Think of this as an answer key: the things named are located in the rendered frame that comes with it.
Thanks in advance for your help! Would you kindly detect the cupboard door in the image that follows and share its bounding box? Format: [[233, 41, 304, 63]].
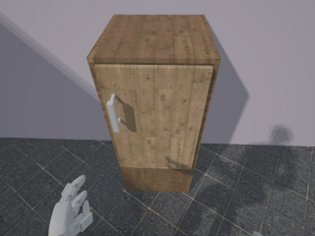
[[94, 64, 214, 170]]

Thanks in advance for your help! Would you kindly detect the left robot hand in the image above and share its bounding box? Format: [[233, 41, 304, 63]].
[[48, 175, 94, 236]]

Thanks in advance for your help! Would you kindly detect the handle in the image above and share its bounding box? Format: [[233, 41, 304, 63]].
[[106, 93, 121, 133]]

